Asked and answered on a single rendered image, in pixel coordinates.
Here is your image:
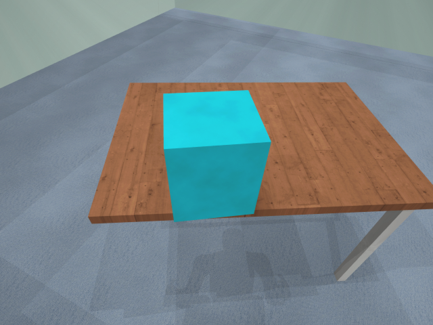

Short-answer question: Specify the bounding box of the table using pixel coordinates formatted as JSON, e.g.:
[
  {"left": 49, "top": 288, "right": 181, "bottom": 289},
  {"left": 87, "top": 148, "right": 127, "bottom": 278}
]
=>
[{"left": 88, "top": 82, "right": 433, "bottom": 281}]

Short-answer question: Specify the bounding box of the carton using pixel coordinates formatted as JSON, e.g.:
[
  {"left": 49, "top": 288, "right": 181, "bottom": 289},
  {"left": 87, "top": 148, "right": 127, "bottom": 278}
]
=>
[{"left": 163, "top": 90, "right": 271, "bottom": 222}]

